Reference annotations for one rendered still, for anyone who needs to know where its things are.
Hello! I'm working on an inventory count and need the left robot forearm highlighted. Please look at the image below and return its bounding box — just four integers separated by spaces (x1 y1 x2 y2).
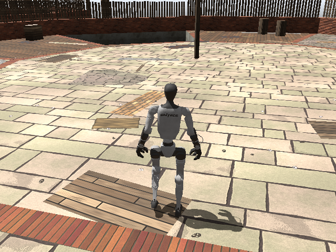
138 126 149 148

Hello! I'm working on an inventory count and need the right robot upper arm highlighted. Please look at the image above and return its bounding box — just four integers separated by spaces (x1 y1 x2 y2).
181 107 195 136

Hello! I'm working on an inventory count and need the right robot hand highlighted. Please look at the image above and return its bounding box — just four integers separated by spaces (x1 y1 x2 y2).
190 148 202 160

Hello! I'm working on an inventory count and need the left robot upper arm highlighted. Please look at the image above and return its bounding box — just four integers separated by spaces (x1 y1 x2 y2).
144 106 159 134

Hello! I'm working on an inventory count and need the robot torso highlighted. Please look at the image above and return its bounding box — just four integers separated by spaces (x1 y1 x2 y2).
157 104 182 158

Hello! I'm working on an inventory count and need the right robot forearm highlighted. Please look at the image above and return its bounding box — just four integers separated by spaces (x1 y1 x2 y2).
190 128 201 150

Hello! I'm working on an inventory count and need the robot left thigh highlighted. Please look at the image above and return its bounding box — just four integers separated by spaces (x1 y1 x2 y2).
150 145 161 175

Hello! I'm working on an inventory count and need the left robot hand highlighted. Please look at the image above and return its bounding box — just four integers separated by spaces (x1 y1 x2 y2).
136 146 148 158

